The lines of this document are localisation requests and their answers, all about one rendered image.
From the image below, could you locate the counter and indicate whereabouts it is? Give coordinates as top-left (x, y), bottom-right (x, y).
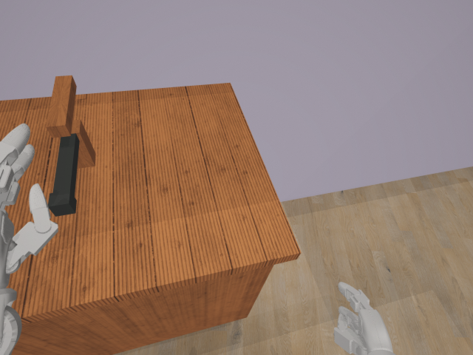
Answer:
top-left (0, 75), bottom-right (301, 355)

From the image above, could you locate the robot left hand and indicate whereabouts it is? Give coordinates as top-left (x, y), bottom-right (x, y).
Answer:
top-left (0, 124), bottom-right (58, 289)

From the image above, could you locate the left robot forearm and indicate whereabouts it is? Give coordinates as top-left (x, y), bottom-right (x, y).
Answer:
top-left (0, 288), bottom-right (22, 355)

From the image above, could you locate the tap lever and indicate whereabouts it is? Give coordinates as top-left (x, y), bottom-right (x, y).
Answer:
top-left (48, 133), bottom-right (80, 217)

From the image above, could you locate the robot right hand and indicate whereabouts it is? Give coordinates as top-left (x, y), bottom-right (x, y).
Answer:
top-left (334, 282), bottom-right (393, 355)

